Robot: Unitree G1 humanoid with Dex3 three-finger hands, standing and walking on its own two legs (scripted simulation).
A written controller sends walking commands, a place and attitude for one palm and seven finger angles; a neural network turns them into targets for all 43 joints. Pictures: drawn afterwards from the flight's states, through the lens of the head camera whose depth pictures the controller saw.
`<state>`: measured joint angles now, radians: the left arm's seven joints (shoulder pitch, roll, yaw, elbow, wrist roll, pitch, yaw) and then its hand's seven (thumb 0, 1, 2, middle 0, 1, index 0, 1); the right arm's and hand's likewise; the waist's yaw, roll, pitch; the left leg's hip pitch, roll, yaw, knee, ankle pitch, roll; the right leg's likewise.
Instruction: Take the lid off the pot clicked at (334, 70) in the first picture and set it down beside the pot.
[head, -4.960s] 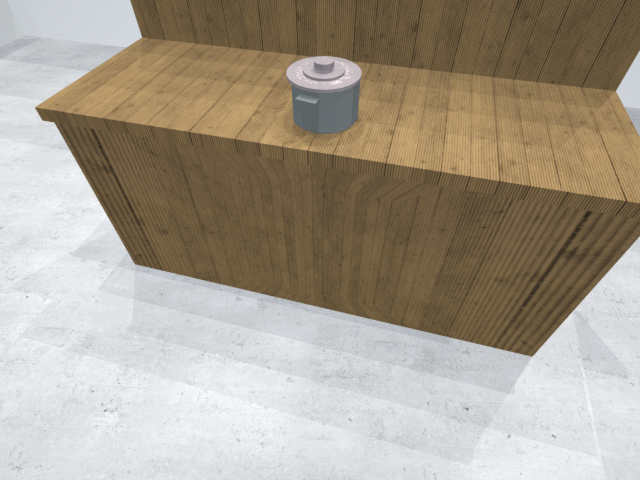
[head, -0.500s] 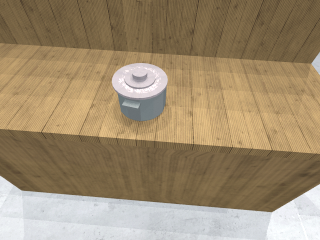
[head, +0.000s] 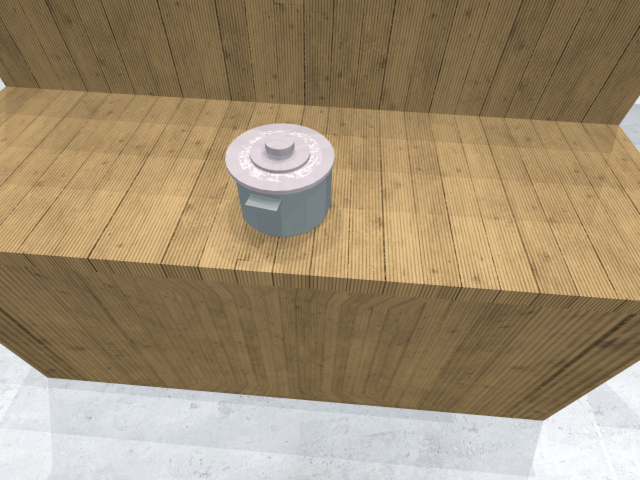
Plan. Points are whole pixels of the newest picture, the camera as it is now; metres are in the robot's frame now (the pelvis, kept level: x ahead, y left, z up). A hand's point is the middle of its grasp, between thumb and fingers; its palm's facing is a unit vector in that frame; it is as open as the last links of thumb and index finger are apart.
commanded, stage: look again from close up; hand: left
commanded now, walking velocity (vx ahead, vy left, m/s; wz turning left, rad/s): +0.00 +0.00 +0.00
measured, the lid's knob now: (279, 143) +0.59 +0.11 +0.09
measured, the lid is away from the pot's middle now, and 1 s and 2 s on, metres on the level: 0.00 0.00 0.00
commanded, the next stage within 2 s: shuffle to correct the standing spot in 0.22 s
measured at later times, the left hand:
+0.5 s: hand out of the picture +0.00 +0.16 -0.18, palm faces +0.02 -0.98 -0.18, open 7.4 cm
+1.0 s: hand out of the picture +0.06 +0.16 -0.19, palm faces +0.08 -0.99 -0.15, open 7.4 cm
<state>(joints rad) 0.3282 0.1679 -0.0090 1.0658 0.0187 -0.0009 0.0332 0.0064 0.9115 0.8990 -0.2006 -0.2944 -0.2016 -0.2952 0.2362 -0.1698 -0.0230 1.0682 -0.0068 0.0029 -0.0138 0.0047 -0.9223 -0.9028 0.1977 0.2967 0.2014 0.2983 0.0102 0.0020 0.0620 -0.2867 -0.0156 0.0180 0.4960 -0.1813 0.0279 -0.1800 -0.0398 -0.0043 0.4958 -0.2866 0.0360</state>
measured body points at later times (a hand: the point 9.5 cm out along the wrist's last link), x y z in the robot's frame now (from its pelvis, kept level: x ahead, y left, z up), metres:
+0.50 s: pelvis +0.01 -0.01 +0.00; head +0.02 +0.00 +0.45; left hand +0.00 +0.21 -0.16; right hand +0.00 -0.22 -0.16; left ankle +0.05 +0.10 -0.74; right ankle -0.01 -0.14 -0.74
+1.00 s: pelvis +0.10 +0.00 -0.01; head +0.13 +0.02 +0.43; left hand +0.06 +0.22 -0.18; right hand +0.13 -0.23 -0.16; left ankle +0.10 +0.08 -0.74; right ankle +0.00 -0.14 -0.72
